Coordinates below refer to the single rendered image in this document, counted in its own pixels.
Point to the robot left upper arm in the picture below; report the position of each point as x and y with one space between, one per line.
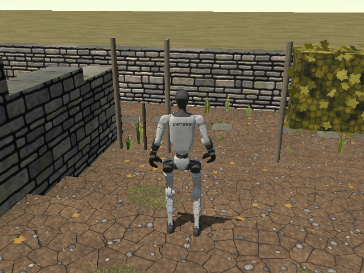
161 129

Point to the left robot forearm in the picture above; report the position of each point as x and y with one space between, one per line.
154 149

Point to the right robot forearm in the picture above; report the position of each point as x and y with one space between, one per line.
210 148

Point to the robot right hand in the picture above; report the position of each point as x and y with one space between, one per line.
213 157

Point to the robot left hand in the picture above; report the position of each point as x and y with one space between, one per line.
156 159

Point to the left robot shin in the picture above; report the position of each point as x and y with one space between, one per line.
169 207

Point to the right robot thigh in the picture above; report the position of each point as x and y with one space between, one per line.
195 167

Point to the robot right upper arm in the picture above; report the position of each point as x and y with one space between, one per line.
203 129

